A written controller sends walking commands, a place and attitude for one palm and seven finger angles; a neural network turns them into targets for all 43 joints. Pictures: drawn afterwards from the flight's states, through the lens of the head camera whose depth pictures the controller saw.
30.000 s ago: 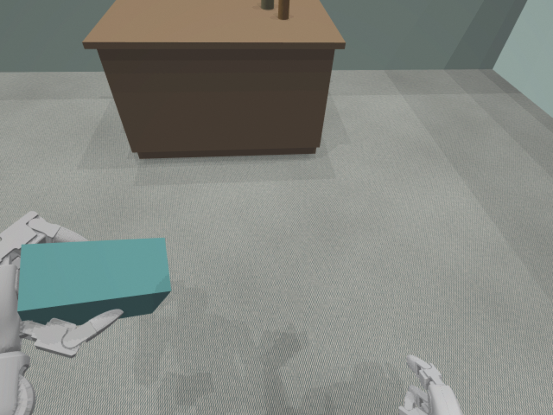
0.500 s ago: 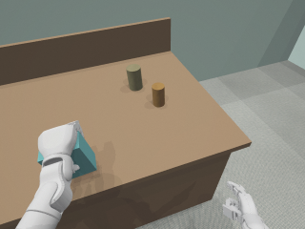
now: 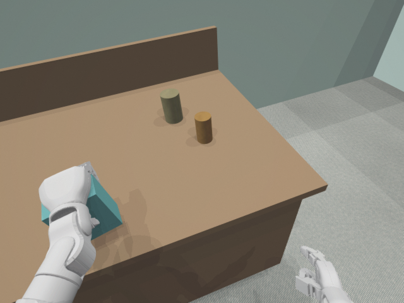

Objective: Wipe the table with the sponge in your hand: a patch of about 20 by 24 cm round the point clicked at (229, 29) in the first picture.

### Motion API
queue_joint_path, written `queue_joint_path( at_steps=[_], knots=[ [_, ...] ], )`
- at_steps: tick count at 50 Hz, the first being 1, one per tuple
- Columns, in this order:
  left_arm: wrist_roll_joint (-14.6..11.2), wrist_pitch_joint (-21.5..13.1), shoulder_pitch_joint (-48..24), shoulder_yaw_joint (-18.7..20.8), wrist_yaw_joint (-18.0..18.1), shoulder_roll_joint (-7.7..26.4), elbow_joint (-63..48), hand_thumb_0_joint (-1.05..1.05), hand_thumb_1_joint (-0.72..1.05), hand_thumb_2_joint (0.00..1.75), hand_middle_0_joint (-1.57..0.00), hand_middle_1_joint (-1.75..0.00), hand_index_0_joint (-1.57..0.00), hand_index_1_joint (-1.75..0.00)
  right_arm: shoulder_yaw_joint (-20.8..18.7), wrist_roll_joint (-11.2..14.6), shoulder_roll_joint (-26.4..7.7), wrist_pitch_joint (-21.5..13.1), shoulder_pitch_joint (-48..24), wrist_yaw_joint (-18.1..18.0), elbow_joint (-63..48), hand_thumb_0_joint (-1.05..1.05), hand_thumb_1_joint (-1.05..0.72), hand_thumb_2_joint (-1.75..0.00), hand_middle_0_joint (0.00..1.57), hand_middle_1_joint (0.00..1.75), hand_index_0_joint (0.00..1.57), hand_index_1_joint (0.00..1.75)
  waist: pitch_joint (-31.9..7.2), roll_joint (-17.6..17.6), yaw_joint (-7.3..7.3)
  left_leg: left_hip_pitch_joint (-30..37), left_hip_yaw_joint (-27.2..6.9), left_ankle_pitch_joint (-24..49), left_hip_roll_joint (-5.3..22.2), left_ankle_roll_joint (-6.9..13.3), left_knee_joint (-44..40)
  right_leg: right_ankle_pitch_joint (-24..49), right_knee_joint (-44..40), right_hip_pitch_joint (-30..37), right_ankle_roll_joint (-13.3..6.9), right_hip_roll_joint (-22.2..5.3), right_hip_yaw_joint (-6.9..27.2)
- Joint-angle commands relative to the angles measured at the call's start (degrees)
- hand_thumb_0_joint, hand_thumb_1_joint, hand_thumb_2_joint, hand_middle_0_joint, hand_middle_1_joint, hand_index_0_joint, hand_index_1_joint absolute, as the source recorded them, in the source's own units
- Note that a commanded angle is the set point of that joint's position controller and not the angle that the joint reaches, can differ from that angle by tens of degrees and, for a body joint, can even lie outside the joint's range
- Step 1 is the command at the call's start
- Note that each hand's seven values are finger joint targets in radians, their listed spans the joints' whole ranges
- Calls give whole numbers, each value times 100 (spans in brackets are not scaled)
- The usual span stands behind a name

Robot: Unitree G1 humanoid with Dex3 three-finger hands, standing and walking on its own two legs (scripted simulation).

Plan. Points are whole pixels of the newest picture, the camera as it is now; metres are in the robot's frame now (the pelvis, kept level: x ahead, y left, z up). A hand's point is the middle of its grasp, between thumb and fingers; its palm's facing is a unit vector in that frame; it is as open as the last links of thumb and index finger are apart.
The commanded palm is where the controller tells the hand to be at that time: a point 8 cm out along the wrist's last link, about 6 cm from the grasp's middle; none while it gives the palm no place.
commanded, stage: lower the sponge onto the table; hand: left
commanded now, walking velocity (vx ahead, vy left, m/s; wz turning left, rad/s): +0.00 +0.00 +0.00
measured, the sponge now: (89, 216) +0.28 +0.30 +0.02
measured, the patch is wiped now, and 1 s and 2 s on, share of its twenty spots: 0.00 0.00 0.15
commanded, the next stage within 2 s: wipe forward along the first lane in 1.00 s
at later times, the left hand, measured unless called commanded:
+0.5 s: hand (89, 212) +0.27 +0.29 +0.04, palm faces -0.06 -0.11 -0.99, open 10.1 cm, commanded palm +0.24 +0.27 +0.11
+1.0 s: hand (99, 219) +0.27 +0.27 +0.02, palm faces -0.08 -0.09 -0.99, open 10.1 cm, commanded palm +0.24 +0.27 +0.09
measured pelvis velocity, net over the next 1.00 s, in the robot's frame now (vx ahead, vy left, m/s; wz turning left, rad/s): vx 0.00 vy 0.00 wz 0.02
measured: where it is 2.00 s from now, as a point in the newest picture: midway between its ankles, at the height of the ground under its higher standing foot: outside the picture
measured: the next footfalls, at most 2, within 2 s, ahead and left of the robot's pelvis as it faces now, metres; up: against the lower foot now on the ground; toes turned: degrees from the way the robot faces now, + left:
none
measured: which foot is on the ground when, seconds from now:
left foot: down 0.00-1.00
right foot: down 0.00-1.00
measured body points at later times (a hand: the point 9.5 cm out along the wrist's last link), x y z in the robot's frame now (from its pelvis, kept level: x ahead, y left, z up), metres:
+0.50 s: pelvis +0.00 +0.00 +0.00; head -0.01 -0.04 +0.45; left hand +0.27 +0.29 +0.10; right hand +0.24 -0.20 -0.09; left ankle +0.00 +0.10 -0.74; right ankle +0.00 -0.08 -0.74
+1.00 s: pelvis +0.00 +0.00 +0.00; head -0.01 -0.03 +0.45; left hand +0.27 +0.27 +0.08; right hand +0.23 -0.21 -0.09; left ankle +0.00 +0.10 -0.74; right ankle +0.00 -0.08 -0.74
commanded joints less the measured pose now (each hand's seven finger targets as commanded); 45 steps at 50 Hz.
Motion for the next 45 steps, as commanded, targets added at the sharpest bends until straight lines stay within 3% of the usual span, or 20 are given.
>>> queue_joint_path(
  at_steps=[1, 3, 5, 6, 9, 10, 11, 14, 15, 16, 18, 20, 21, 25, 30, 33, 35, 38, 42, 45],
  knots=[
    [90, 407, -909, -325, -597, 601, -939, 0, 10, 130, -120, -160, -120, -160, -167, 37, -727, -245, -1494, -59, -1309, 0, -90, -90, 20, 30, 20, 30, -622, -737, -60, 110, -290, 877, -55, 160, -181, 1157, -392, 381, 77, -268, 356],
    [252, 1, -1590, -297, -783, 854, -1371, 0, 10, 130, -120, -160, -120, -160, -169, -14, -703, -295, -1345, -126, -1322, 0, -90, -90, 20, 30, 20, 30, -939, -627, -165, 323, -329, 890, -74, 231, -70, 1134, -381, 329, 77, -254, 382],
    [379, -608, -2041, 186, -709, 1441, -1924, 0, 10, 130, -120, -160, -120, -160, -172, -117, -657, -406, -1172, -218, -1312, 0, -90, -90, 20, 30, 20, 30, -1244, -327, -104, 560, -419, 949, -58, 250, -28, 1074, -338, 361, 26, -195, 443],
    [470, -927, -2276, 182, -605, 1364, -2088, 0, 10, 130, -120, -160, -120, -160, -182, -153, -568, -484, -1086, -262, -1291, 0, -90, -90, 20, 30, 20, 30, -1488, -162, -80, 695, -426, 1029, -61, 263, 21, 1052, -260, 375, 14, -186, 381],
    [761, -1492, -2225, 643, -81, 1561, -1935, 0, 10, 130, -120, -160, -120, -160, -245, -258, -507, -590, -906, -315, -1065, 0, -90, -90, 20, 30, 20, 30, -1420, 216, 52, 770, -481, 1222, -27, 141, -1, 1063, -208, 177, -106, -97, 425],
    [821, -1493, -2179, 838, 93, 1722, -1983, 0, 10, 130, -120, -160, -120, -160, -267, -267, -546, -597, -918, -301, -1041, 0, -90, -90, 20, 30, 20, 30, -1447, 430, 132, 756, -532, 1242, -24, 94, -27, 1023, -214, 177, -155, -55, 512],
    [847, -1415, -2226, 620, 244, 1392, -1819, 0, 10, 130, -120, -160, -120, -160, -255, -243, -488, -600, -936, -268, -1028, 0, -90, -90, 20, 30, 20, 30, -1332, 433, 82, 677, -539, 1271, 6, 24, -61, 957, -159, 81, -158, -66, 374],
    [577, -842, -1778, 633, 457, 1149, -1033, 0, 10, 130, -120, -160, -120, -160, -272, -138, -551, -518, -1132, -160, -949, 0, -90, -90, 20, 30, 20, 30, -1078, -123, 173, 413, -408, 1173, 29, -24, -172, 993, -281, 167, -117, -117, 324],
    [427, -583, -1481, 747, 442, 1195, -794, 0, 10, 130, -120, -160, -120, -160, -260, -112, -599, -465, -1247, -136, -955, 0, -90, -90, 20, 30, 20, 30, -1023, -387, 239, 292, -391, 1066, 6, -23, -247, 946, -348, 320, -100, -123, 394],
    [263, -343, -1393, 395, 352, 849, -668, 0, 10, 130, -120, -160, -120, -160, -235, -72, -582, -424, -1328, -124, -1020, 0, -90, -90, 20, 30, 20, 30, -950, -658, 174, 194, -281, 1001, 7, 5, -240, 1027, -373, 403, -19, -178, 328],
    [150, 116, -1145, 164, 114, 743, -284, 0, 10, 130, -120, -160, -120, -160, -194, -18, -660, -314, -1442, -91, -1031, 0, -90, -90, 20, 30, 20, 30, -769, -918, 130, 37, -266, 970, -22, 10, -257, 1139, -399, 448, 27, -215, 320],
    [220, 411, -1086, -32, -203, 706, -266, 0, 10, 130, -120, -160, -120, -160, -165, 11, -726, -190, -1527, -66, -1113, 0, -90, -90, 20, 30, 20, 30, -753, -774, 80, 52, -303, 942, -43, 31, -267, 1103, -378, 407, 7, -228, 375],
    [238, 426, -1257, -332, -378, 509, -451, 0, 10, 130, -120, -160, -120, -160, -158, 19, -712, -167, -1454, -63, -1216, 0, -90, -90, 20, 30, 20, 30, -836, -747, -14, 112, -308, 987, -48, 80, -191, 1207, -332, 417, 22, -237, 284],
    [409, -246, -1489, -102, -665, 915, -1395, 0, 10, 130, -120, -160, -120, -160, -193, -94, -673, -231, -1214, -74, -1350, 0, -90, -90, 20, 30, 20, 30, -1397, -393, -52, 459, -403, 1316, -51, 199, 50, 1605, -176, 499, -20, -203, 360],
    [750, -1276, -1463, 724, -39, 1542, -1959, 0, 10, 130, -120, -160, -120, -160, -276, -285, -579, -413, -881, -160, -1209, 0, -90, -90, 20, 30, 20, 30, -1464, 6, 156, 558, -530, 1554, 2, 129, 73, 1624, -58, 341, -114, -86, 458],
    [690, -1147, -1326, 513, 387, 987, -1452, 0, 10, 130, -120, -160, -120, -160, -321, -207, -539, -470, -925, -131, -1116, 0, -90, -90, 20, 30, 20, 30, -1084, -98, 110, 385, -490, 1355, 41, 43, -7, 1289, -82, 49, -112, -94, 337],
    [568, -833, -1305, 582, 485, 990, -1095, 0, 10, 130, -120, -160, -120, -160, -327, -135, -608, -420, -1054, -99, -1029, 0, -90, -90, 20, 30, 20, 30, -966, -326, 131, 296, -470, 1123, 53, 15, -95, 1046, -174, 9, -110, -90, 380],
    [398, -377, -1254, -24, 376, 473, -808, 0, 10, 130, -120, -160, -120, -160, -306, -47, -618, -367, -1212, -79, -1082, 0, -90, -90, 20, 30, 20, 30, -916, -442, 25, 209, -359, 949, 30, 26, -112, 950, -228, 54, -34, -166, 255],
    [407, -117, -1448, -114, 8, 676, -522, 0, 10, 130, -120, -160, -120, -160, -262, -30, -674, -267, -1174, -123, -1130, 0, -90, -90, 20, 30, 20, 30, -1056, -595, -46, 149, -336, 823, -68, 128, -29, 1002, -250, 212, -1, -194, 301],
    [508, -399, -1632, 264, -118, 1178, -690, 0, 10, 130, -120, -160, -120, -160, -266, -99, -708, -256, -1048, -180, -1141, 0, -90, -90, 20, 30, 20, 30, -1299, -586, -31, 185, -344, 905, -98, 173, 53, 1245, -201, 361, -11, -174, 423]
  ],
)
